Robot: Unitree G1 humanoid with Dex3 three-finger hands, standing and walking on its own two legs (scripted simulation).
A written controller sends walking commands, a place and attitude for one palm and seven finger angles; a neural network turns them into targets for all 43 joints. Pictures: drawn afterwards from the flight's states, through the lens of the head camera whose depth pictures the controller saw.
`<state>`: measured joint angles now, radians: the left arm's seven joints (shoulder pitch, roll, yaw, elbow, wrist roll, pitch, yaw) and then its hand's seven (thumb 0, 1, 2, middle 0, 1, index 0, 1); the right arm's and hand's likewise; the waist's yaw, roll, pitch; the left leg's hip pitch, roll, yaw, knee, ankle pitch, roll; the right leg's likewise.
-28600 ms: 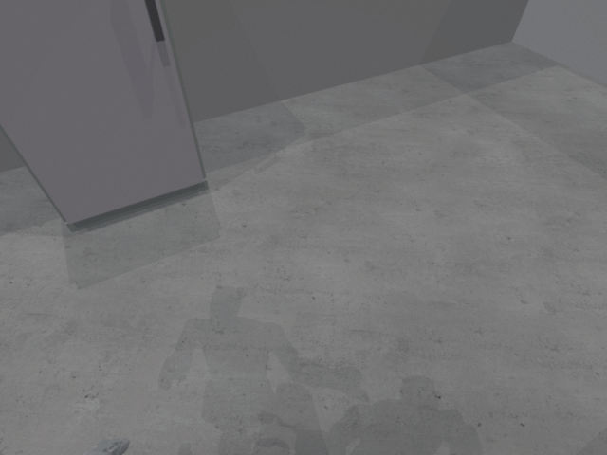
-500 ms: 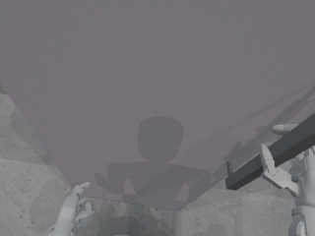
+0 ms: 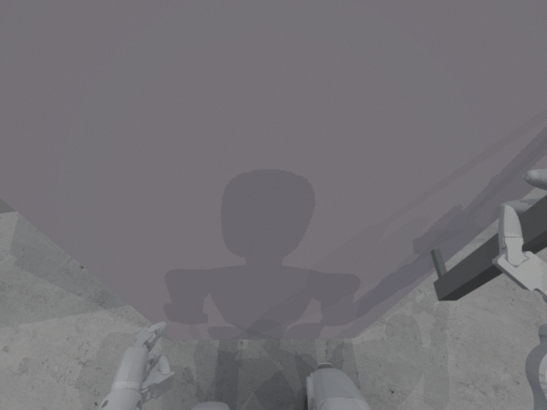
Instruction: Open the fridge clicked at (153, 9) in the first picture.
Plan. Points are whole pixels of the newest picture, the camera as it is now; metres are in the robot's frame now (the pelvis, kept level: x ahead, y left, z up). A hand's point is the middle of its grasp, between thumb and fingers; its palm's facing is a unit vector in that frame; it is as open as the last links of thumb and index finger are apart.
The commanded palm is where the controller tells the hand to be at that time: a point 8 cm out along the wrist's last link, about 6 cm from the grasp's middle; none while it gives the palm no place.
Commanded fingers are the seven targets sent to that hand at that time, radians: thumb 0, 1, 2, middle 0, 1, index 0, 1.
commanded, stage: walk backward, drawing the door open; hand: right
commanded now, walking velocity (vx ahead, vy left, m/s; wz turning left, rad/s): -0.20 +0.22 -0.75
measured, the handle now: (515, 214) +0.31 -0.23 +0.18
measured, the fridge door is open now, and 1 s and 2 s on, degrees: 10 47 79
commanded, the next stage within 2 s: stop walking and hold the door back in 1.62 s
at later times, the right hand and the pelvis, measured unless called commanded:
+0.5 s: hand out of the picture +0.10 -0.17 +0.18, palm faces +0.67 +0.67 -0.32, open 6.7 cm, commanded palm +0.04 -0.19 +0.18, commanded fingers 0.00 -0.90 -0.90 0.45 1.40 0.45 1.40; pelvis -0.06 +0.14 +0.00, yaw -21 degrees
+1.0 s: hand out of the picture -0.04 -0.08 +0.18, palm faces +0.83 +0.46 -0.30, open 6.7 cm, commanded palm -0.11 -0.08 +0.18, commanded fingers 0.00 -0.90 -0.90 0.45 1.40 0.45 1.40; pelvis -0.10 +0.26 +0.01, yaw -39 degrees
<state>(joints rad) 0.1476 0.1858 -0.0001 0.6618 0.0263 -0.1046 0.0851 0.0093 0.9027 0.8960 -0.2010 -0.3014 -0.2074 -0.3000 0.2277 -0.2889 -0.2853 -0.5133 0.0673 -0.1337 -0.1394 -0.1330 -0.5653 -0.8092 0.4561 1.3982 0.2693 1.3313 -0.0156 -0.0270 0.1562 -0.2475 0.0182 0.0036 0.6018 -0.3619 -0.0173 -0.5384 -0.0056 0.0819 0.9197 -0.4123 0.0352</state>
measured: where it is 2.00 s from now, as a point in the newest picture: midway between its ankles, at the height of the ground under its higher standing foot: outside the picture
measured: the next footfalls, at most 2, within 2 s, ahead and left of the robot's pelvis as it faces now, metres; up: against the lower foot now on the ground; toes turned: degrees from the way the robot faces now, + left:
right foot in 0.08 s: +0.05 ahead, -0.10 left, +0.00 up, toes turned -5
left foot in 0.40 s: +0.04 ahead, +0.24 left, +0.00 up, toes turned -19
